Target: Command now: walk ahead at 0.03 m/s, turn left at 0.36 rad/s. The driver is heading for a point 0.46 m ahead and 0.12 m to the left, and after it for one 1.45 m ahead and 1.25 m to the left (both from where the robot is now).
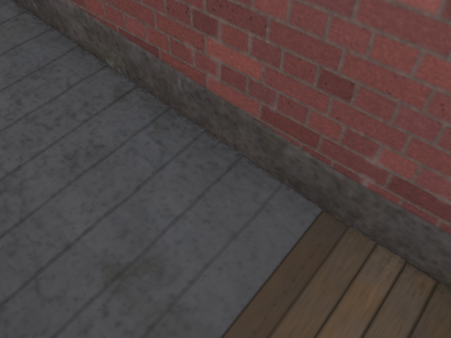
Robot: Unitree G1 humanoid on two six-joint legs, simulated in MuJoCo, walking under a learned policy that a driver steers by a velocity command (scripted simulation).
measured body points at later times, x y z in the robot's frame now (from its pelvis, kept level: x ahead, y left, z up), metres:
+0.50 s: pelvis +0.05 +0.02 +0.00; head +0.07 +0.04 +0.45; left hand +0.00 +0.31 -0.13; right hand +0.30 -0.18 -0.10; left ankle +0.04 +0.15 -0.72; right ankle +0.01 -0.11 -0.74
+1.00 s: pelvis +0.27 +0.15 -0.01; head +0.30 +0.18 +0.43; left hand +0.33 +0.44 -0.13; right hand +0.35 -0.10 -0.15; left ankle +0.06 +0.14 -0.74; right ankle +0.45 +0.14 -0.71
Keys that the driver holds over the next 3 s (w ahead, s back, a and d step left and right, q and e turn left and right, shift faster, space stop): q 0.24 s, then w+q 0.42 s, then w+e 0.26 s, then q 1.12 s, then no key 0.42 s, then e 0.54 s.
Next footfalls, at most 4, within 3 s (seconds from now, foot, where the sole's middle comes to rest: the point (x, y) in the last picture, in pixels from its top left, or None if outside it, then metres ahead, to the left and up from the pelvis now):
0.04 right None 0.05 -0.10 -0.78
0.56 left None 0.09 0.16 -0.78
1.04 right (168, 332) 0.49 0.17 -0.77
1.54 left None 0.40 0.35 -0.76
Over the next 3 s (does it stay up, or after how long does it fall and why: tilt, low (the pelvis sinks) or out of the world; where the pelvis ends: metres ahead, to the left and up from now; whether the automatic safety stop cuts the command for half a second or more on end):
stays up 0.42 0.19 0.01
